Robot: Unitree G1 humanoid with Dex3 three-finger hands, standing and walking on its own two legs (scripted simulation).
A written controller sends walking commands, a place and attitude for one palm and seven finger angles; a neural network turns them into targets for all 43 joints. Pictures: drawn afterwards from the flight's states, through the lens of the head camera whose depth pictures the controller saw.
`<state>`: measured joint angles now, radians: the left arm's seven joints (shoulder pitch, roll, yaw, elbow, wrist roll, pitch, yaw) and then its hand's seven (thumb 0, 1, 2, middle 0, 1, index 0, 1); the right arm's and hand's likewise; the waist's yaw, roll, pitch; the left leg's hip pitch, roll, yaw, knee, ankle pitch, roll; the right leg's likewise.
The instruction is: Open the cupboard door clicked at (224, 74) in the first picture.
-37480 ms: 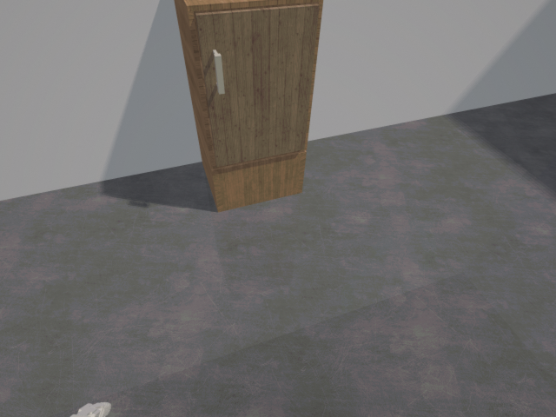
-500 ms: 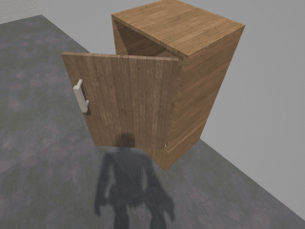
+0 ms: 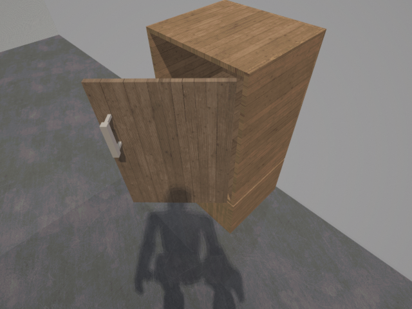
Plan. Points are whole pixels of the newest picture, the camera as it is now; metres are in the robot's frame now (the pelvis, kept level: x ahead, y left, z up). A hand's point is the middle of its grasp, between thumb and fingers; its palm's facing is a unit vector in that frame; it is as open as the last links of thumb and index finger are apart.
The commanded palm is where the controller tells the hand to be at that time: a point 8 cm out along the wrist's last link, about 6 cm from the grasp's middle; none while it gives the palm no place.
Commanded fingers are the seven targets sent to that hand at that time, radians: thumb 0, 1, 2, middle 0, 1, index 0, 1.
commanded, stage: look again from close up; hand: left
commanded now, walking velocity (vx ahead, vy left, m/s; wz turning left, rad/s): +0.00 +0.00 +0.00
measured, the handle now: (112, 136) +0.59 +0.32 -0.04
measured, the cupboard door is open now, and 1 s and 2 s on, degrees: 45 45 45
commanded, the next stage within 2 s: shuffle to correct the standing spot in 0.06 s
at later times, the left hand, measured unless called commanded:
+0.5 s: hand out of the picture +0.01 +0.19 -0.18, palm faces +0.09 -0.98 -0.19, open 7.4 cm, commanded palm none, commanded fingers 0.00 0.90 0.90 -0.20 -0.30 -0.20 -0.30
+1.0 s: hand out of the picture +0.07 +0.23 -0.16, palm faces +0.10 -0.96 -0.27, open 7.3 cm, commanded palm none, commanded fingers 0.00 0.90 0.90 -0.20 -0.30 -0.20 -0.30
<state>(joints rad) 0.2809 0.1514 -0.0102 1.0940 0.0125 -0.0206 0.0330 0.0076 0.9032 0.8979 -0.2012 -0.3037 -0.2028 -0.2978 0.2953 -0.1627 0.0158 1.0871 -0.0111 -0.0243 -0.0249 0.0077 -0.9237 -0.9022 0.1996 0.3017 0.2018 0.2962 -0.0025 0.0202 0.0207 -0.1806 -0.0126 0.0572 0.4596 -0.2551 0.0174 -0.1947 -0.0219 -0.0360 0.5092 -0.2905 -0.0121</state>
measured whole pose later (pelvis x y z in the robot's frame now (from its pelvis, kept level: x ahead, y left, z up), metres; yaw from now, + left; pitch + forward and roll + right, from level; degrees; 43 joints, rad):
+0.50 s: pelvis +0.02 +0.01 -0.01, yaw +1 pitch +0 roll +1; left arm 0.32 0.16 0.03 1.07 0.03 -0.01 0.03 0.01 0.90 0.90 -0.20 -0.30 -0.21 -0.30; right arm 0.29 -0.17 -0.01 1.08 -0.01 0.00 -0.02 0.00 -0.91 -0.90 0.20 0.30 0.20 0.30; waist 0.03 -0.03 0.03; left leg -0.20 -0.02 0.07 0.54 -0.33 0.03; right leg -0.20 -0.04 -0.04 0.57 -0.36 0.00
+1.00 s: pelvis +0.05 +0.04 +0.00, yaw +1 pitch +0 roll +4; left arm 0.29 0.16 0.05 1.00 0.04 -0.02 0.04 0.00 0.91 0.90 -0.20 -0.30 -0.21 -0.30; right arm 0.21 -0.19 -0.05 0.98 -0.02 0.05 0.01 0.00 -0.91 -0.90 0.20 0.30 0.20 0.30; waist 0.03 -0.02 0.05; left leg -0.50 0.03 0.04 1.03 -0.36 -0.04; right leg -0.21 -0.12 -0.12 0.54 -0.32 -0.01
